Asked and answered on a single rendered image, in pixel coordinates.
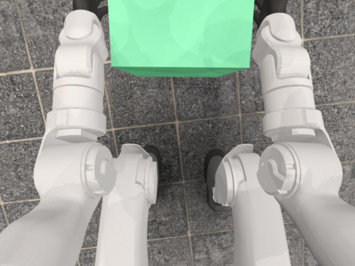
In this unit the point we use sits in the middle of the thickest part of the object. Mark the left robot forearm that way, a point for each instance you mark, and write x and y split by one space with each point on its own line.
78 83

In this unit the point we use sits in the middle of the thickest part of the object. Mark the robot thigh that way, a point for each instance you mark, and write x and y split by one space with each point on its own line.
259 232
122 236

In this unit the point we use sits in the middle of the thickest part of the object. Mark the robot right hand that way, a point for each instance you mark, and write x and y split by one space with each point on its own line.
266 8

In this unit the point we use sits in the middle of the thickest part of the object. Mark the right robot forearm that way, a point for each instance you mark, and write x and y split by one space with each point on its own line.
286 83

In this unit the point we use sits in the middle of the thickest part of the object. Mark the carton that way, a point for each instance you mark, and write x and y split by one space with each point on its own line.
180 38

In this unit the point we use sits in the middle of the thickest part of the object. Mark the right robot thigh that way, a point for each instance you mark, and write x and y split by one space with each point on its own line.
259 232

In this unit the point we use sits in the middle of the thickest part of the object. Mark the left robot upper arm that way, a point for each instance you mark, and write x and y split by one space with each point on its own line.
70 180

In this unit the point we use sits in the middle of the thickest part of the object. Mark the left robot thigh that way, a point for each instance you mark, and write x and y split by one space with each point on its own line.
122 236

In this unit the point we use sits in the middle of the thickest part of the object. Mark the robot left hand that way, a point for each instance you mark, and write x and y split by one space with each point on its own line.
92 6

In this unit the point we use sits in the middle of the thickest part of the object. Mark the right robot upper arm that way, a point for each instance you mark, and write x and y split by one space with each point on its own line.
305 178

